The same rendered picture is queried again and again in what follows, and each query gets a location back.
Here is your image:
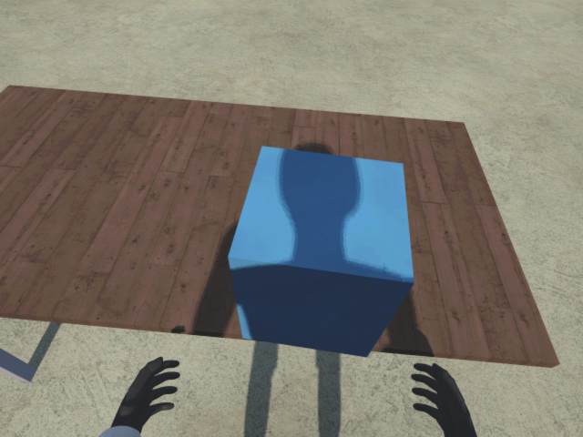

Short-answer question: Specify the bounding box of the robot right hand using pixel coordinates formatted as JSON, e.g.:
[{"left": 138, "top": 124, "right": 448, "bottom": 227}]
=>
[{"left": 411, "top": 363, "right": 477, "bottom": 437}]

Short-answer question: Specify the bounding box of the robot left hand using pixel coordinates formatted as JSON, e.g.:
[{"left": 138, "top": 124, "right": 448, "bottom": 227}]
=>
[{"left": 110, "top": 357, "right": 180, "bottom": 433}]

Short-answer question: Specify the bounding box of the table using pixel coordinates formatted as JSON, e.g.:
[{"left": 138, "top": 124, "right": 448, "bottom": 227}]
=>
[{"left": 0, "top": 85, "right": 560, "bottom": 382}]

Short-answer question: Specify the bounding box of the carton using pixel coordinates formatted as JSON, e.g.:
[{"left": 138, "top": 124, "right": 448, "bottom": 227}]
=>
[{"left": 228, "top": 146, "right": 414, "bottom": 358}]

